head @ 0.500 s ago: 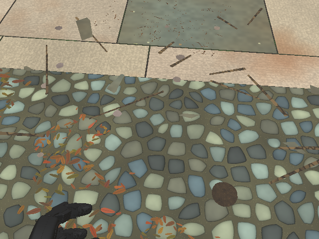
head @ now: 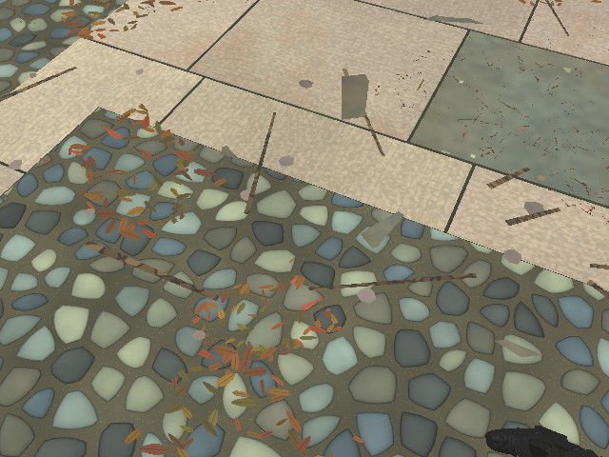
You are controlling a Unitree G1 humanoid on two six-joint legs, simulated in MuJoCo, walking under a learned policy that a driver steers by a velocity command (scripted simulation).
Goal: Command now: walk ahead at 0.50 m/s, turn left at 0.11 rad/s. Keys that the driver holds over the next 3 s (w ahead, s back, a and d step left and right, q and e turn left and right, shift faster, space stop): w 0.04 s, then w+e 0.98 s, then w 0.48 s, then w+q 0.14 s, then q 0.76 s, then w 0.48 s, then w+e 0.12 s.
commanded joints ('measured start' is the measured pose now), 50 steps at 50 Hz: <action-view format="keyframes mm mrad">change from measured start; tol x16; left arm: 1 14 167 31 -21 -8 6 10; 23 -474 39 14 -217 18 59 -48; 30 -25 250 104 -112 41 48 -6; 36 -234 150 74 -136 -16 45 10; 50 -12 212 85 -121 -1 29 19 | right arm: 1 225 -126 -46 32 -14 -31 -24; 3 457 -290 -93 78 -32 -31 -51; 8 255 -87 -51 83 22 -50 -49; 30 434 -133 -61 148 30 -34 -76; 50 -86 -115 -40 -107 10 -12 -26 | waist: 1 -162 -72 -105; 3 -195 242 -332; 7 -109 48 -32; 15 -77 41 45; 28 -25 82 -65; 31 10 -233 -304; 35 -96 26 0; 50 10 -90 9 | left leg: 1 367 -62 31 -115 -19 60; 3 889 429 -641 -224 -139 242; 4 791 405 -660 -274 -152 232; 9 374 226 -201 -419 88 87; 22 528 218 107 -412 412 43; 27 637 246 181 -108 961 25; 29 490 226 196 289 785 5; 31 -155 -70 43 916 -393 -75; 50 -163 18 -69 78 102 -124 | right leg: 1 -87 -212 69 294 820 -115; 2 -276 -172 36 557 540 -92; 3 -656 -3 0 910 -163 -51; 4 -742 -20 133 998 -175 -64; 19 -727 -96 87 560 365 -35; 28 -396 74 -51 334 80 -189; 29 -178 72 4 246 103 -227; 31 257 -372 877 51 94 -455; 37 -215 -166 403 -42 472 -291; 50 -44 -136 464 35 569 -221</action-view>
